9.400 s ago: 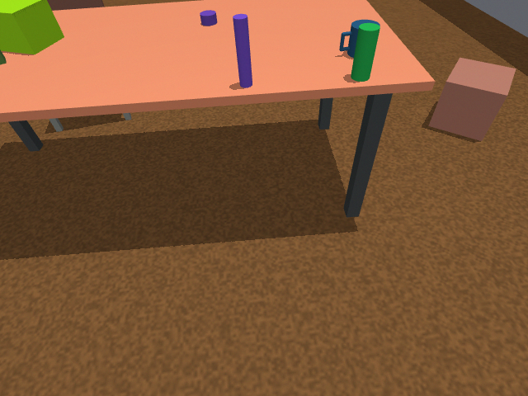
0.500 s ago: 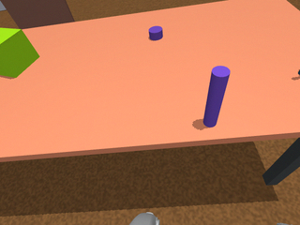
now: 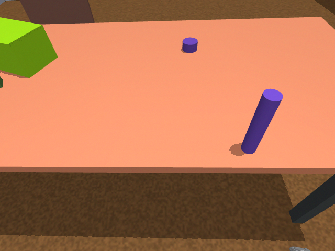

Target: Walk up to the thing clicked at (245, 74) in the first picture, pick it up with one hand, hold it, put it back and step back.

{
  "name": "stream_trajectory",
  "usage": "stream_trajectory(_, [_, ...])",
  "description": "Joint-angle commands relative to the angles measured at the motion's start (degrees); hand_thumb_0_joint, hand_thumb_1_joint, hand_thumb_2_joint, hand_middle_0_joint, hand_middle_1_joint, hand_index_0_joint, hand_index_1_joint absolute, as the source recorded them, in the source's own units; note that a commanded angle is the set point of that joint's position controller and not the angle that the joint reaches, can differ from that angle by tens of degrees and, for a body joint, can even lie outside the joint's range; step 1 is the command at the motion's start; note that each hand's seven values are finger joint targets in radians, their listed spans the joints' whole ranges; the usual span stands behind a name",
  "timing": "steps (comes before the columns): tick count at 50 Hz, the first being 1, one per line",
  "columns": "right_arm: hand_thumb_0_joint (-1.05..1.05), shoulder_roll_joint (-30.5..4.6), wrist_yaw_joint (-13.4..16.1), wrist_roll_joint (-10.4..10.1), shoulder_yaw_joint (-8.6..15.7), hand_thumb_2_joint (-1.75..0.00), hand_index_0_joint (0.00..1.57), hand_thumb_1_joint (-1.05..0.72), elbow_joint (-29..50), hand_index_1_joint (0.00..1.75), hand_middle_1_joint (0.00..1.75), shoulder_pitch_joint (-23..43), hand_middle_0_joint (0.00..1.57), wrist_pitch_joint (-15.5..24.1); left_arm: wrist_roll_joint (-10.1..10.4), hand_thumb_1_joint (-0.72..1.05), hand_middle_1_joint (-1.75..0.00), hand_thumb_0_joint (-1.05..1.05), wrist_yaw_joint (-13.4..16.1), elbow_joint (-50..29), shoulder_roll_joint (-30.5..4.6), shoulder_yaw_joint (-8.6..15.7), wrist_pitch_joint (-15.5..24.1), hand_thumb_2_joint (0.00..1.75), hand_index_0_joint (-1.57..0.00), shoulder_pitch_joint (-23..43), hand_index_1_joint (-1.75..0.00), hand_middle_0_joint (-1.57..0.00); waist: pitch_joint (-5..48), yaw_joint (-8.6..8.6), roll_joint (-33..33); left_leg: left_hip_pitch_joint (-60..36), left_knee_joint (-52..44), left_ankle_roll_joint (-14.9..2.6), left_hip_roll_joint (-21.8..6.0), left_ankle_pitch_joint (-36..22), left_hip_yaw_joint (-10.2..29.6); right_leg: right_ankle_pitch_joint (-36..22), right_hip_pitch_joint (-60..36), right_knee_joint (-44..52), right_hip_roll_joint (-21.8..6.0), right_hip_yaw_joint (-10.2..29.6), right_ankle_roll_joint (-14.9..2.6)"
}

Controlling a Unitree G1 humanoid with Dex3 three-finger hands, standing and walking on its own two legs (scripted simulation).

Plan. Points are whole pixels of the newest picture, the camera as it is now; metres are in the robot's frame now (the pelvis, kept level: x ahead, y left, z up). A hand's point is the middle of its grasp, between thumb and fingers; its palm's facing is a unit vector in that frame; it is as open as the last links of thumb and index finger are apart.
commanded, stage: walk up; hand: right
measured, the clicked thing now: (258, 125) +0.40 -0.20 +0.07
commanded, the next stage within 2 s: stand in 0.90 s
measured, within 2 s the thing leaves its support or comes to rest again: neither
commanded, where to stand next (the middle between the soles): +0.04 +0.00 m, yaw -3 degrees
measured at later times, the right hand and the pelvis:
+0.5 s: hand out of the picture +0.07 -0.26 -0.14, palm faces -0.01 +0.94 -0.33, open 7.4 cm; pelvis -0.01 -0.01 +0.02, yaw -1 degrees
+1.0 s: hand out of the picture +0.06 -0.26 -0.14, palm faces +0.01 +0.95 -0.33, open 7.4 cm; pelvis -0.01 -0.01 +0.02, yaw -1 degrees
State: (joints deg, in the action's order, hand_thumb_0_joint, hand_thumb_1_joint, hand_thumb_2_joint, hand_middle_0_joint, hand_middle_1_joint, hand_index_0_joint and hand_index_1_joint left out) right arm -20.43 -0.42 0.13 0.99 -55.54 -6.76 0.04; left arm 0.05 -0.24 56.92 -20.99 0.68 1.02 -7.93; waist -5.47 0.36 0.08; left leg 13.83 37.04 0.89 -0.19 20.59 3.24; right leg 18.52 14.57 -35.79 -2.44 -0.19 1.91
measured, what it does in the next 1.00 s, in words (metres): stands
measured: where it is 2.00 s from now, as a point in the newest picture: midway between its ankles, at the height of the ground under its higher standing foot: outside the picture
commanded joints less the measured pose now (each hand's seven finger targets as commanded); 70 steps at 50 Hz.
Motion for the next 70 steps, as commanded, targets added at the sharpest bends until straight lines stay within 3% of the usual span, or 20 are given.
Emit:
stream_trajectory(1, [0.0, -13.17, 0.76, -0.34, 2.51, -0.9, 0.2, -0.9, 1.31, 0.3, 0.3, 2.97, 0.2, 1.98, 0.13, 0.9, -0.3, 0.0, 0.9, -1.49, -12.87, 2.72, 1.64, 0.9, -0.2, 3.32, -0.3, -0.2, 7.67, 0.36, 0.13, -1.45, -10.38, -4.97, -6.71, -19.13, 6.18, -15.39, -5.4, 7.02, -3.35, 3.39, -4.34])
stream_trajectory(4, [0.0, -12.7, 0.8, -0.42, 2.28, -0.9, 0.2, -0.9, -0.24, 0.3, 0.3, 3.99, 0.2, 1.79, 0.17, 0.9, -0.3, 0.0, 0.83, 0.14, -12.96, 2.66, 1.74, 0.9, -0.2, 4.44, -0.3, -0.2, 7.49, -0.2, 0.37, -2.17, -11.57, -3.78, -5.33, -18.41, 4.04, -17.43, -6.92, 9.71, -4.42, 4.22, -4.48])
stream_trajectory(13, [0.0, -11.86, 0.36, -0.17, 1.66, -0.9, 0.2, -0.9, -3.67, 0.3, 0.3, 6.8, 0.2, 1.42, -0.03, 0.9, -0.3, 0.0, 0.45, 3.58, -12.1, 2.21, 1.33, 0.9, -0.2, 6.87, -0.3, -0.2, 5.69, 0.19, 0.09, -4.61, -17.96, -2.63, -5.39, -12.89, 3.49, -11.47, -6.9, 16.64, -4.63, 4.67, -3.32])
stream_trajectory(21, [0.0, -11.86, 0.2, -0.04, 1.89, -0.9, 0.2, -0.9, -5.55, 0.3, 0.3, 5.57, 0.2, 1.27, -0.46, 0.9, -0.3, 0.0, 0.37, 5.29, -12.03, 2.67, 1.43, 0.9, -0.2, 7.51, -0.3, -0.2, 7.51, -0.42, -0.82, -6.48, -19.18, -2.22, -5.5, -13.18, 2.67, -11.37, -8.79, 19.2, -4.66, 4.57, -3.03])
stream_trajectory(28, [0.0, -11.62, 0.27, 0.25, 1.65, -0.9, 0.2, -0.9, -6.04, 0.3, 0.3, 5.08, 0.2, 1.2, -0.5, 0.9, -0.3, 0.0, 0.34, 5.24, -11.72, 2.72, 1.17, 0.9, -0.2, 7.51, -0.3, -0.2, 5.98, -0.26, 0.12, -4.7, -20.59, -1.96, -5.43, -10.73, 2.9, -9.69, -8.64, 20.04, -4.49, 4.73, -2.68])
stream_trajectory(36, [0.0, -11.71, 0.52, 0.26, 1.87, -0.9, 0.2, -0.9, -6.41, 0.3, 0.3, 3.92, 0.2, 1.43, -0.48, 0.9, -0.3, 0.0, 0.32, 5.56, -11.22, 2.75, 0.93, 0.9, -0.2, 6.93, -0.3, -0.2, 6.94, -0.2, 0.72, -5.02, -21.08, -2.0, -5.76, -13.01, 2.83, -12.89, -9.8, 18.73, -4.25, 4.26, -2.53])
stream_trajectory(44, [0.0, -11.64, 0.59, 0.23, 2.07, -0.9, 0.2, -0.9, -6.07, 0.3, 0.3, 3.64, 0.2, 1.27, -0.64, 0.9, -0.3, 0.0, 0.46, 5.55, -10.93, 2.72, 0.87, 0.9, -0.2, 6.53, -0.3, -0.2, 6.46, -0.41, 0.67, -5.5, -20.78, -2.13, -5.98, -12.56, 2.68, -11.66, -8.63, 19.06, -4.0, 4.31, -2.74])
stream_trajectory(48, [0.0, -12.33, 0.69, 0.4, 2.03, -0.9, 0.2, -0.9, -5.82, 0.3, 0.3, 3.86, 0.2, 1.62, -0.51, 0.9, -0.3, 0.0, 0.6, 5.38, -11.32, 2.12, 0.87, 0.9, -0.2, 5.33, -0.3, -0.2, 6.64, -0.28, 0.01, -6.71, -20.99, -1.53, -6.86, -18.27, 3.01, -15.49, -8.81, 18.36, -4.66, 4.41, -2.68])
stream_trajectory(54, [0.0, -12.03, 0.56, 0.37, 1.67, -0.9, 0.2, -0.9, -5.79, 0.3, 0.3, 3.52, 0.2, 1.67, -0.45, 0.9, -0.3, 0.0, 0.46, 4.87, -11.63, 1.84, 0.95, 0.9, -0.2, 5.52, -0.3, -0.2, 7.27, -0.57, 0.39, -7.09, -21.34, -1.31, -6.79, -17.07, 2.4, -15.15, -8.74, 18.92, -4.93, 4.85, -2.62])
stream_trajectory(58, [0.0, -11.99, 0.44, 0.33, 1.64, -0.9, 0.2, -0.9, -5.99, 0.3, 0.3, 3.51, 0.2, 1.42, -0.5, 0.9, -0.3, 0.0, 0.49, 5.02, -11.92, 1.74, 0.94, 0.9, -0.2, 4.79, -0.3, -0.2, 5.92, -0.48, -0.34, -6.53, -21.74, -1.44, -6.54, -14.15, 2.48, -12.24, -7.62, 19.66, -4.78, 4.94, -2.54])
stream_trajectory(64, [0.0, -11.93, 0.32, 0.34, 1.74, -0.9, 0.2, -0.9, -5.87, 0.3, 0.3, 3.62, 0.2, 1.3, -0.61, 0.9, -0.3, 0.0, 0.54, 4.62, -12.36, 1.65, 1.01, 0.9, -0.2, 4.71, -0.3, -0.2, 6.47, -0.55, -0.98, -6.97, -21.12, -1.53, -6.63, -14.52, 2.43, -12.4, -7.41, 19.92, -4.95, 4.97, -2.77])
stream_trajectory(66, [0.0, -12.01, 0.28, 0.46, 1.61, -0.9, 0.2, -0.9, -6.16, 0.3, 0.3, 2.74, 0.2, 1.32, -0.55, 0.9, -0.3, 0.0, 0.41, 4.6, -12.51, 1.69, 0.9, 0.9, -0.2, 4.74, -0.3, -0.2, 5.6, -0.75, -0.26, -5.97, -21.73, -1.43, -6.22, -11.12, 2.14, -8.45, -6.57, 20.42, -4.61, 5.25, -2.62])
stream_trajectory(70, [0.0, -12.19, 0.23, 0.48, 1.71, -0.9, 0.2, -0.9, -6.23, 0.3, 0.3, 2.86, 0.2, 1.22, -0.56, 0.9, -0.3, 0.0, 0.4, 4.49, -12.31, 1.59, 0.89, 0.9, -0.2, 4.37, -0.3, -0.2, 4.62, -0.51, 0.01, -5.28, -21.32, -1.54, -6.15, -10.32, 2.2, -6.34, -5.87, 20.92, -4.63, 5.67, -2.71])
